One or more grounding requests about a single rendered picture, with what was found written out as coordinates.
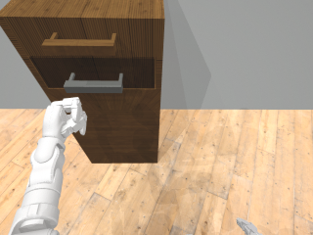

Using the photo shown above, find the left robot hand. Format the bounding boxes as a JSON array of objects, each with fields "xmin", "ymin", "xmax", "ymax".
[{"xmin": 42, "ymin": 97, "xmax": 87, "ymax": 143}]

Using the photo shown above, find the robot left forearm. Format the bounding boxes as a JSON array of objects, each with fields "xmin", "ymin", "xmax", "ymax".
[{"xmin": 8, "ymin": 136, "xmax": 66, "ymax": 235}]

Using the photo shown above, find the cabinet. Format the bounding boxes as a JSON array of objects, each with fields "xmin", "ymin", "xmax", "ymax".
[{"xmin": 0, "ymin": 0, "xmax": 165, "ymax": 164}]

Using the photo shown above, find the drawer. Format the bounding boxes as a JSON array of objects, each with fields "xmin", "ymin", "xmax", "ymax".
[{"xmin": 29, "ymin": 56, "xmax": 156, "ymax": 89}]

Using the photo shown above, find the handle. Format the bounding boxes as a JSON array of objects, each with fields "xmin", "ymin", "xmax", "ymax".
[
  {"xmin": 64, "ymin": 72, "xmax": 123, "ymax": 93},
  {"xmin": 41, "ymin": 39, "xmax": 116, "ymax": 56}
]

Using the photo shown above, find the right robot hand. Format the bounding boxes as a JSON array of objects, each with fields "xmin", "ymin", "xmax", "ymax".
[{"xmin": 236, "ymin": 217, "xmax": 263, "ymax": 235}]

